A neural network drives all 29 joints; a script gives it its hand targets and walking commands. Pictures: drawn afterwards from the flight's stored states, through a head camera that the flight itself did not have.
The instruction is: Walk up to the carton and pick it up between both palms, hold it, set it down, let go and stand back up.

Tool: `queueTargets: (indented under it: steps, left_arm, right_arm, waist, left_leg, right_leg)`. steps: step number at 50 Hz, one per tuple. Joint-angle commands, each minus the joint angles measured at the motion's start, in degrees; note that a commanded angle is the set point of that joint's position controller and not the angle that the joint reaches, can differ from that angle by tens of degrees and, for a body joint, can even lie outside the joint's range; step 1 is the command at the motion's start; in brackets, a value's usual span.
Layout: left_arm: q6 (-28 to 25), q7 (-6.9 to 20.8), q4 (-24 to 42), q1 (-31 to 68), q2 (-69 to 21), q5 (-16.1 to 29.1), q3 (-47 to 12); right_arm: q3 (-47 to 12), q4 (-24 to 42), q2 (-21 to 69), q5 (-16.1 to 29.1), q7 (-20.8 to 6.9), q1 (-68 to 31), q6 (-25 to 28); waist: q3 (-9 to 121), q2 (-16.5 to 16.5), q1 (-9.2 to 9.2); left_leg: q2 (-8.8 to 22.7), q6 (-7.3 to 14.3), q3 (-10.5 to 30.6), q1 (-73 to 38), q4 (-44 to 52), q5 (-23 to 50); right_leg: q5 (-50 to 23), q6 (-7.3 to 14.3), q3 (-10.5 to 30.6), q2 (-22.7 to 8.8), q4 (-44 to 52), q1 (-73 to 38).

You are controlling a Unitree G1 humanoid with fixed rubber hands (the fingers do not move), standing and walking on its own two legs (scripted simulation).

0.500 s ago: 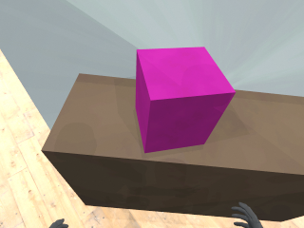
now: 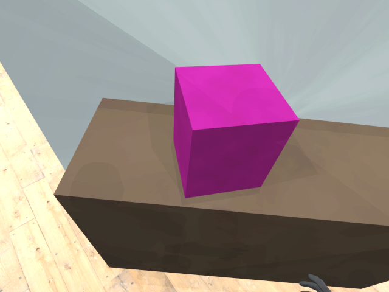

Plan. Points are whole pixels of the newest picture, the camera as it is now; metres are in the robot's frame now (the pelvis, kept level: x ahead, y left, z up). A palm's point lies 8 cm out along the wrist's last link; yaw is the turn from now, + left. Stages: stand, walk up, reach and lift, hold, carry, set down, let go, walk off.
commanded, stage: stand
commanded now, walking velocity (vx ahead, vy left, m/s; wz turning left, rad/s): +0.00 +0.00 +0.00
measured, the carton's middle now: (221, 132) +0.46 -0.03 +0.06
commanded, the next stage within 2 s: none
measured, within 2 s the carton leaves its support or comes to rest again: neither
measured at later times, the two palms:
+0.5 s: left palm out of the picture +0.01 +0.29 -0.13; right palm out of the picture +0.09 -0.28 -0.10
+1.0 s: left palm out of the picture +0.00 +0.29 -0.13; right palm out of the picture +0.07 -0.27 -0.10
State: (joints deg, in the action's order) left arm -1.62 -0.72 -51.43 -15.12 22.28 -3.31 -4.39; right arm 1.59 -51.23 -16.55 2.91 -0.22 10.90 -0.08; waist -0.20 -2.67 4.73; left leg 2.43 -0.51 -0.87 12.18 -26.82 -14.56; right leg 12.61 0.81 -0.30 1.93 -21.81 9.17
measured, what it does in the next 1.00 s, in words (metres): stands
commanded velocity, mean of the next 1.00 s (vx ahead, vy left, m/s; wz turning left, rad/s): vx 0.00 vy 0.00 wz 0.00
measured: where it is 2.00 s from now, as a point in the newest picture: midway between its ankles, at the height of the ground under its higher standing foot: outside the picture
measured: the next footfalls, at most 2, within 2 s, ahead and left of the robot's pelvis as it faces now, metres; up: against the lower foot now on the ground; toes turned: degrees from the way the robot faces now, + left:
none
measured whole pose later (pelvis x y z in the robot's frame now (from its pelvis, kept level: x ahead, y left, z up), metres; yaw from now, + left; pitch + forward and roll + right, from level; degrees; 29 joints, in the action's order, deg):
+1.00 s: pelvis -0.02 +0.00 +0.00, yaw +0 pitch -2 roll -1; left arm -1.7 -0.7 -56.2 -15.1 22.3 -3.3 -4.4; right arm 1.5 -56.8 -16.6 2.9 -0.2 10.9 0.2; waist 0.3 -1.7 4.7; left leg 2.4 -0.5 -0.8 12.2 -26.8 -12.8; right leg 10.9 0.8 -0.3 1.9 -21.8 9.2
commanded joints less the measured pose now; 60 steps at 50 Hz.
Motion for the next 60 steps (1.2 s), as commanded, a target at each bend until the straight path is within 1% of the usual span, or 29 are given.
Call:
queueTargets:
  steps: [1, 6, 8, 11, 13, 14, 16, 18, 20, 22, 23, 24, 26, 30, 32, 36, 37, 38, 40, 41, 42, 43, 44, 46, 50, 56, 57, 58, 60]
  left_arm:
    - [-2.47, 0.03, -1.44, 2.51, 10.54, 2.04, 4.93]
    - [-2.47, 0.10, -2.40, 2.02, 10.34, 2.58, 4.75]
    - [-2.49, 0.19, -2.64, 2.09, 10.46, 2.26, 4.82]
    - [-2.28, 0.11, -2.75, 2.16, 10.47, 2.40, 4.87]
    - [-2.35, 0.19, -2.92, 2.42, 10.24, 2.33, 4.70]
    - [-2.10, 0.14, -3.03, 1.64, 9.69, 2.65, 4.77]
    - [-2.19, 0.08, -3.30, 2.64, 10.58, 2.26, 5.04]
    - [-2.03, 0.13, -3.58, 2.31, 10.68, 2.40, 5.14]
    - [-2.15, 0.34, -3.73, 2.16, 10.46, 2.55, 4.91]
    - [-1.99, 0.29, -3.56, 2.70, 10.50, 2.70, 5.04]
    - [-2.03, 0.20, -3.89, 3.03, 10.59, 2.26, 5.01]
    - [-2.08, 0.27, -4.15, 2.73, 10.25, 2.38, 4.95]
    - [-2.16, 0.23, -4.54, 3.00, 10.81, 2.29, 4.95]
    - [-2.02, 0.32, -4.42, 2.27, 10.40, 2.42, 5.03]
    - [-2.09, 0.37, -4.50, 2.47, 9.98, 2.57, 4.90]
    - [-1.95, 0.27, -5.24, 2.47, 10.31, 2.56, 5.19]
    - [-2.09, 0.38, -5.09, 2.14, 9.97, 2.94, 5.08]
    - [-2.06, 0.30, -5.34, 3.07, 10.16, 2.78, 4.90]
    - [-2.19, 0.30, -5.38, 2.50, 10.71, 2.76, 4.97]
    - [-2.07, 0.25, -5.45, 2.12, 10.63, 2.80, 5.14]
    - [-2.25, 0.32, -5.56, 2.05, 11.02, 2.60, 5.10]
    - [-2.20, 0.39, -5.65, 1.28, 10.13, 2.83, 4.94]
    - [-2.16, 0.39, -5.66, 2.37, 10.24, 2.79, 4.76]
    - [-2.10, 0.38, -5.65, 2.38, 10.61, 2.95, 5.00]
    - [-2.21, 0.20, -5.91, 2.27, 10.51, 2.77, 4.98]
    - [-2.31, 0.12, -5.99, 2.16, 10.23, 3.00, 4.86]
    - [-2.10, 0.16, -5.88, 2.72, 10.28, 2.77, 4.87]
    - [-2.17, 0.15, -6.22, 2.19, 10.28, 2.98, 4.85]
    - [-2.06, 0.21, -5.93, 2.91, 11.00, 3.11, 5.04]
  right_arm:
    - [2.32, 2.30, -14.71, -4.31, 0.36, -1.31, 1.76]
    - [2.13, 0.85, -14.63, -4.30, 0.68, -0.74, 1.71]
    - [2.07, 1.02, -14.61, -4.32, 0.43, -2.32, 1.76]
    - [2.23, 0.44, -14.88, -4.37, 0.54, -1.50, 1.87]
    - [2.21, -0.16, -14.56, -4.31, 0.57, -1.27, 1.87]
    - [2.12, 0.13, -15.39, -4.20, 0.47, -1.95, 1.95]
    - [2.03, -0.06, -14.48, -4.25, 0.40, -1.47, 2.02]
    - [2.03, -0.88, -14.83, -4.45, 0.42, -1.88, 1.84]
    - [1.91, -0.63, -14.34, -4.16, 0.49, -2.36, 2.08]
    - [2.05, -0.68, -14.49, -4.10, 0.53, -2.53, 1.91]
    - [1.96, -1.03, -14.33, -4.23, 0.47, -2.31, 1.87]
    - [1.96, -1.37, -14.49, -4.31, 0.49, -1.95, 1.92]
    - [1.92, -1.68, -14.69, -4.17, 0.43, -2.32, 1.57]
    - [2.11, -1.65, -14.68, -4.36, 0.56, -2.25, 1.85]
    - [1.94, -2.12, -15.17, -4.38, 0.36, -2.39, 1.98]
    - [2.10, -2.43, -15.08, -4.37, 0.13, -2.26, 2.01]
    - [2.04, -2.33, -14.95, -4.29, 0.21, -2.60, 2.03]
    - [1.87, -2.48, -14.75, -4.01, 0.22, -1.85, 2.00]
    - [1.78, -2.69, -14.26, -4.02, 0.39, -1.56, 1.90]
    - [1.87, -2.47, -14.82, -4.16, 0.33, -2.37, 2.10]
    - [1.89, -2.67, -14.40, -3.91, 0.36, -1.89, 1.89]
    - [1.88, -2.44, -15.04, -3.98, 0.40, -2.68, 1.94]
    - [1.86, -2.60, -14.90, -4.15, 0.40, -2.93, 1.79]
    - [1.84, -2.78, -14.62, -4.00, 0.38, -2.10, 1.91]
    - [1.90, -2.81, -14.78, -4.03, 0.26, -2.64, 2.04]
    - [1.79, -3.20, -14.98, -4.13, 0.51, -2.59, 2.06]
    - [1.87, -2.93, -15.08, -4.12, 0.48, -2.73, 2.13]
    - [1.90, -3.17, -14.99, -4.07, 0.42, -2.95, 2.05]
    - [1.71, -3.20, -14.83, -3.88, 0.39, -2.78, 1.84]
  waist:
    - [6.77, 5.75, -4.76]
    - [5.94, 7.24, -4.31]
    - [6.41, 6.24, -4.28]
    - [6.04, 7.80, -4.39]
    - [5.88, 6.18, -4.31]
    - [5.64, 7.63, -3.76]
    - [4.07, 8.78, -4.50]
    - [3.77, 7.17, -4.09]
    - [4.27, 8.76, -4.34]
    - [2.95, 7.31, -3.83]
    - [2.79, 8.23, -4.69]
    - [3.47, 6.73, -4.49]
    - [1.32, 7.91, -4.81]
    - [1.42, 6.77, -4.19]
    - [1.66, 8.51, -4.12]
    - [1.93, 8.66, -4.48]
    - [1.80, 7.11, -3.76]
    - [1.49, 8.55, -4.66]
    - [1.78, 9.14, -4.90]
    - [0.63, 7.86, -4.45]
    - [2.16, 7.50, -4.62]
    - [1.89, 8.06, -3.83]
    - [1.72, 8.98, -4.41]
    - [0.36, 6.92, -4.36]
    - [2.90, 9.08, -4.49]
    - [2.01, 7.71, -4.01]
    - [2.05, 7.94, -4.61]
    - [3.03, 7.08, -4.04]
    - [1.86, 8.32, -4.56]
  left_leg:
    - [4.81, 3.21, 5.45, -6.58, 3.00, 15.79]
    - [4.91, 3.34, 5.70, -6.66, 3.52, 16.15]
    - [5.06, 3.26, 5.84, -6.48, 3.36, 15.35]
    - [4.74, 3.15, 5.54, -5.98, 4.21, 15.08]
    - [5.04, 3.13, 5.96, -6.75, 4.54, 14.55]
    - [5.03, 3.14, 5.93, -6.94, 4.87, 13.56]
    - [4.85, 2.78, 5.73, -5.16, 5.17, 11.89]
    - [4.76, 2.85, 6.01, -4.86, 5.22, 11.10]
    - [5.03, 2.90, 6.03, -5.01, 5.07, 11.16]
    - [4.67, 2.86, 6.23, -3.44, 5.91, 8.10]
    - [4.60, 2.69, 6.31, -3.79, 6.06, 7.19]
    - [4.77, 2.75, 6.65, -4.79, 6.35, 7.26]
    - [4.57, 2.86, 6.42, -4.39, 5.97, 6.15]
    - [4.68, 2.79, 6.65, -3.79, 6.49, 6.04]
    - [4.48, 2.65, 6.35, -3.54, 6.79, 5.68]
    - [4.59, 2.49, 6.26, -4.26, 6.44, 6.72]
    - [4.95, 2.67, 6.71, -3.72, 6.45, 7.31]
    - [4.60, 2.46, 6.25, -3.67, 6.93, 6.89]
    - [4.62, 2.64, 6.30, -4.38, 6.71, 7.55]
    - [4.93, 2.82, 6.90, -3.43, 6.47, 7.81]
    - [4.95, 2.65, 6.50, -5.05, 6.12, 8.29]
    - [4.89, 2.82, 6.69, -4.20, 6.27, 7.68]
    - [4.72, 2.69, 6.21, -3.85, 6.33, 7.60]
    - [4.58, 2.63, 6.58, -3.20, 6.56, 6.52]
    - [4.84, 2.59, 6.46, -4.77, 6.64, 8.87]
    - [4.98, 2.51, 6.39, -4.52, 6.77, 9.35]
    - [4.93, 2.35, 5.98, -4.85, 6.39, 9.87]
    - [5.12, 2.49, 6.45, -5.31, 6.31, 10.16]
    - [5.08, 2.34, 6.20, -4.96, 6.81, 9.09]
  right_leg:
    - [-13.67, 0.53, 4.96, -8.58, 2.05, -1.79]
    - [-12.79, 0.87, 5.56, -8.91, 2.21, -1.47]
    - [-12.91, 0.73, 5.01, -8.67, 2.71, -1.99]
    - [-12.52, 1.01, 5.50, -8.80, 2.79, -2.32]
    - [-11.14, 0.98, 4.91, -8.72, 2.73, -1.59]
    - [-9.95, 0.70, 5.33, -8.46, 3.31, -1.14]
    - [-9.08, 0.94, 5.78, -8.68, 3.70, -0.85]
    - [-8.07, 1.01, 5.46, -8.45, 3.53, -0.72]
    - [-7.65, 1.13, 6.20, -8.82, 3.88, -0.65]
    - [-5.86, 1.03, 6.06, -8.64, 4.62, -0.51]
    - [-5.04, 1.17, 6.16, -8.57, 4.48, 0.20]
    - [-4.04, 1.11, 6.03, -8.49, 4.30, -0.12]
    - [-2.11, 1.09, 6.45, -8.51, 5.28, 1.87]
    - [-2.41, 1.21, 6.42, -8.39, 4.93, 1.42]
    - [-3.32, 1.03, 6.20, -8.28, 5.11, 0.88]
    - [-3.65, 0.92, 6.19, -8.61, 5.02, 0.91]
    - [-3.80, 1.17, 6.27, -8.50, 5.01, 0.77]
    - [-3.89, 1.03, 6.49, -8.35, 5.12, 1.06]
    - [-4.16, 1.04, 6.45, -8.57, 5.16, 0.73]
    - [-4.28, 0.99, 6.31, -8.45, 5.09, 1.01]
    - [-4.19, 1.20, 6.33, -8.51, 4.83, 0.76]
    - [-3.26, 1.12, 6.28, -8.52, 5.17, 0.83]
    - [-4.98, 1.06, 6.40, -8.85, 5.27, 0.74]
    - [-2.96, 1.00, 6.33, -8.60, 5.14, 1.10]
    - [-6.83, 1.32, 6.32, -8.88, 4.78, -0.16]
    - [-6.57, 1.00, 6.14, -8.82, 4.77, 0.20]
    - [-7.32, 0.73, 6.04, -8.77, 4.77, 0.40]
    - [-7.53, 1.06, 6.35, -8.89, 4.63, 0.15]
    - [-6.07, 0.88, 6.48, -8.92, 4.77, 0.90]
